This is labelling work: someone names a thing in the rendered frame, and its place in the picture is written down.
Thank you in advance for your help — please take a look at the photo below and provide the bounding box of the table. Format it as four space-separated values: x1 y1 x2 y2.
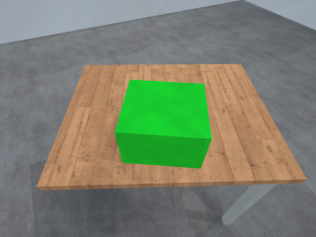
37 64 307 225

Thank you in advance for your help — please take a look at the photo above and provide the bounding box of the carton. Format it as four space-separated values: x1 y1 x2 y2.
115 79 212 169

